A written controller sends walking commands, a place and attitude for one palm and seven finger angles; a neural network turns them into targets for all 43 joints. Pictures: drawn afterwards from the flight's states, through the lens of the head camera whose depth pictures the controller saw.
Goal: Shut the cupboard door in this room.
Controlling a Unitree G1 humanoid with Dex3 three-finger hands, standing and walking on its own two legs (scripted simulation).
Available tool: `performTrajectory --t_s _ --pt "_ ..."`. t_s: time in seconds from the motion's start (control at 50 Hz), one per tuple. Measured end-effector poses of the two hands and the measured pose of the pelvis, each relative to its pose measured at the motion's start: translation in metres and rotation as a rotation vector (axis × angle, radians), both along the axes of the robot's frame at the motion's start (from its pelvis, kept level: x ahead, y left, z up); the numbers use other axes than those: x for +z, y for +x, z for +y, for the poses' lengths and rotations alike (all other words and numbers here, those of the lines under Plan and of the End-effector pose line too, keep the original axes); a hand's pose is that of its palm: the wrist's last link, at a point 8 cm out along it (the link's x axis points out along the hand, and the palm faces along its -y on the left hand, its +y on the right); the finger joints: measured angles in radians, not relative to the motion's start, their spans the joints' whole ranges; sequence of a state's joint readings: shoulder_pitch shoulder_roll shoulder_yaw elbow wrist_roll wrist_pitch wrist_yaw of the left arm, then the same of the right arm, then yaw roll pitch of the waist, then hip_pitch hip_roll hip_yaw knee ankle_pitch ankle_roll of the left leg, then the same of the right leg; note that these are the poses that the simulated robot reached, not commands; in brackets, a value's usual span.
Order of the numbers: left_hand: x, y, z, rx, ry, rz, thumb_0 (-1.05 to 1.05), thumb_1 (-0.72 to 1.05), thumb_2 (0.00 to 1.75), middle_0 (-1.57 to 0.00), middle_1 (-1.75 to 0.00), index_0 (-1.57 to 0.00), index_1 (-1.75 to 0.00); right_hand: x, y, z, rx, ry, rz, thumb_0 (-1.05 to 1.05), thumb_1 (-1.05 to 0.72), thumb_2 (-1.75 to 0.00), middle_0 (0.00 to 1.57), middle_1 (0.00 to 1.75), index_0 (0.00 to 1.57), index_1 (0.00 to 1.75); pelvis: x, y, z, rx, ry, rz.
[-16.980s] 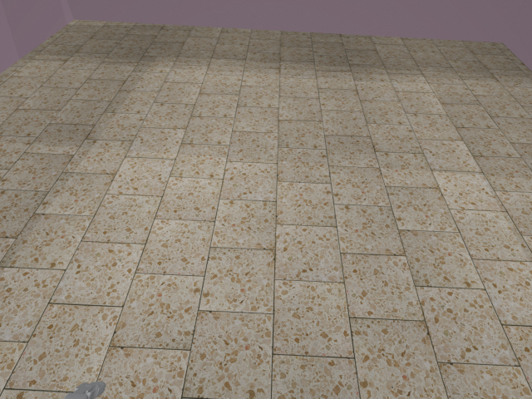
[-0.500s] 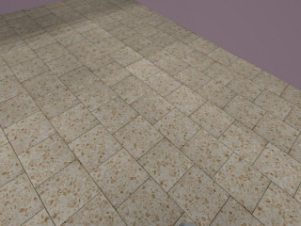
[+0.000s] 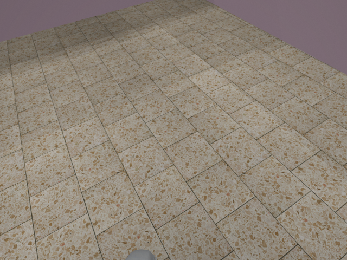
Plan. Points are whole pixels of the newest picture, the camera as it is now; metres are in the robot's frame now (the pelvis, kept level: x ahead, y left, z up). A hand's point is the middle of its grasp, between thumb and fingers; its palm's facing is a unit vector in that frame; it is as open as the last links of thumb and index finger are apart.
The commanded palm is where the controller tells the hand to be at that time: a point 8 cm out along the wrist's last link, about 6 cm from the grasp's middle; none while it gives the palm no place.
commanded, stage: turn or walk to find it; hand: left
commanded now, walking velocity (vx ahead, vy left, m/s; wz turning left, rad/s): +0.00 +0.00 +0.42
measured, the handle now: out of the picture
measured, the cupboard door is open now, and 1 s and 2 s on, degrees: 84 84 84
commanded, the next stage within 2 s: stand and wait in 1.62 s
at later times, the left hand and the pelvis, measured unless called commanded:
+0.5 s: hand out of the picture -0.01 +0.26 -0.17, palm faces +0.24 -0.94 -0.24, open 7.4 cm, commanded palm none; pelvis -0.03 +0.04 +0.00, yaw +11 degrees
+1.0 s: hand out of the picture -0.07 +0.19 -0.16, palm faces +0.43 -0.86 -0.26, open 7.3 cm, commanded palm none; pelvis -0.04 -0.01 +0.00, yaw +26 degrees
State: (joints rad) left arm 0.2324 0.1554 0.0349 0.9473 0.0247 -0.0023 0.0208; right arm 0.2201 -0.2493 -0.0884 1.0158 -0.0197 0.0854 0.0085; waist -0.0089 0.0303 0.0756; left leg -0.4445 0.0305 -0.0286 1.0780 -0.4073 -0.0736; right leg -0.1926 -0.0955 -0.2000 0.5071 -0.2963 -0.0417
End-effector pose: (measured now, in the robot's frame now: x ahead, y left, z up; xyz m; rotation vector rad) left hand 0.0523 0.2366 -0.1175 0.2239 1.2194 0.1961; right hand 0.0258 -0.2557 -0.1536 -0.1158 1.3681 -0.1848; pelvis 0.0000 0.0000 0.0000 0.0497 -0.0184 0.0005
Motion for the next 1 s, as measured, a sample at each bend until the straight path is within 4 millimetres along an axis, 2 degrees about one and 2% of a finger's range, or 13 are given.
performTrajectory --t_s 0.1,0.24,0.3,0.42,0.54,0.64,0.7,0.78,0.86,0.94,1.0 --pt "-0.011 -0.044 0.018 0.079 -0.013 0.067 0.00 0.91 0.90 -0.21 -0.30 -0.20 -0.30 0.006 0.033 0.014 0.089 -0.020 -0.041 0.00 -0.91 -0.90 0.20 0.29 0.19 0.29 -0.003 -0.006 0.010 0.043 -0.010 0.001" --pt "-0.042 -0.100 0.058 0.193 -0.044 0.154 0.00 0.91 0.90 -0.21 -0.30 -0.20 -0.30 0.018 0.088 0.056 0.222 -0.065 -0.196 0.00 -0.91 -0.90 0.20 0.29 0.19 0.29 -0.017 -0.016 0.039 0.105 -0.036 -0.001" --pt "-0.040 -0.107 0.069 0.219 -0.047 0.169 0.00 0.91 0.90 -0.20 -0.30 -0.20 -0.30 0.028 0.095 0.071 0.256 -0.070 -0.227 0.00 -0.91 -0.90 0.20 0.29 0.20 0.29 -0.012 -0.020 0.045 0.122 -0.046 -0.006" --pt "-0.026 -0.094 0.076 0.234 -0.049 0.087 0.00 0.91 0.90 -0.20 -0.30 -0.20 -0.30 0.034 0.091 0.086 0.288 -0.052 -0.216 0.00 -0.90 -0.90 0.20 0.29 0.20 0.30 -0.001 -0.025 0.049 0.165 -0.059 0.003" --pt "-0.016 -0.070 0.068 0.230 -0.030 0.007 0.00 0.91 0.90 -0.20 -0.30 -0.20 -0.30 0.025 0.071 0.079 0.283 -0.020 -0.170 0.00 -0.90 -0.90 0.20 0.30 0.20 0.30 -0.001 -0.029 0.039 0.212 -0.054 0.012" --pt "-0.008 -0.051 0.047 0.224 -0.003 -0.069 0.00 0.91 0.90 -0.20 -0.30 -0.20 -0.30 0.006 0.051 0.055 0.275 0.005 -0.100 0.00 -0.90 -0.90 0.20 0.30 0.20 0.30 -0.006 -0.031 0.018 0.257 -0.039 0.019" --pt "-0.004 -0.051 0.031 0.231 0.020 -0.106 0.00 0.91 0.90 -0.20 -0.30 -0.20 -0.30 -0.008 0.043 0.037 0.278 0.019 -0.062 0.00 -0.90 -0.90 0.20 0.30 0.20 0.30 -0.012 -0.033 0.004 0.291 -0.040 0.011" --pt "0.004 -0.069 0.012 0.279 0.022 -0.102 0.00 0.91 0.90 -0.20 -0.30 -0.20 -0.30 -0.007 0.041 0.020 0.306 0.017 -0.014 0.00 -0.90 -0.90 0.20 0.29 0.20 0.29 -0.005 -0.033 -0.006 0.333 -0.017 0.002" --pt "0.005 -0.093 -0.003 0.331 0.010 -0.064 0.00 0.90 0.90 -0.21 -0.30 -0.20 -0.30 -0.003 0.044 0.011 0.340 0.009 0.007 0.00 -0.91 -0.90 0.20 0.29 0.20 0.29 -0.001 -0.034 -0.012 0.376 -0.009 -0.001" --pt "0.000 -0.120 -0.009 0.395 -0.001 -0.026 0.00 0.91 0.90 -0.21 -0.30 -0.20 -0.30 0.001 0.051 0.011 0.389 -0.008 0.027 0.00 -0.91 -0.90 0.20 0.29 0.19 0.29 0.000 -0.035 -0.013 0.415 -0.007 0.004" --pt "-0.004 -0.145 -0.010 0.441 -0.013 0.010 0.00 0.91 0.90 -0.21 -0.30 -0.20 -0.30 0.003 0.063 0.020 0.439 -0.021 0.026 0.00 -0.91 -0.90 0.20 0.29 0.19 0.29 0.000 -0.038 -0.010 0.446 -0.010 0.008"
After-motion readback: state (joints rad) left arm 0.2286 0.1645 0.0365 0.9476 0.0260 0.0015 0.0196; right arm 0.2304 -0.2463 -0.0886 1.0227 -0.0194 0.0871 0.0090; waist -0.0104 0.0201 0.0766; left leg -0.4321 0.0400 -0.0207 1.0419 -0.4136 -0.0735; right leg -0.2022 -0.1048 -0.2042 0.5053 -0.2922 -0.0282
